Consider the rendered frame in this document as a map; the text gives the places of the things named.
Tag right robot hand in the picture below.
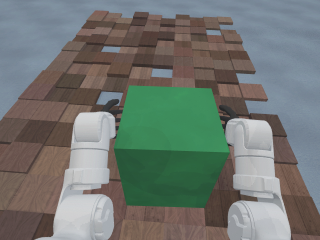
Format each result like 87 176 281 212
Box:
219 105 239 146

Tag left robot upper arm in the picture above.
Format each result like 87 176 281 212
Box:
35 194 114 240

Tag carton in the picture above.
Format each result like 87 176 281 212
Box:
113 85 230 208

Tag right robot upper arm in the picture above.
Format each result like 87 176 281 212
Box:
227 200 291 240

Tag left robot hand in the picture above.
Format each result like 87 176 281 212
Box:
101 99 123 139

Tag robot right forearm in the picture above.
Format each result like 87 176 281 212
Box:
225 118 291 239

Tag robot left forearm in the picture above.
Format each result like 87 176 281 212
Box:
53 111 116 233

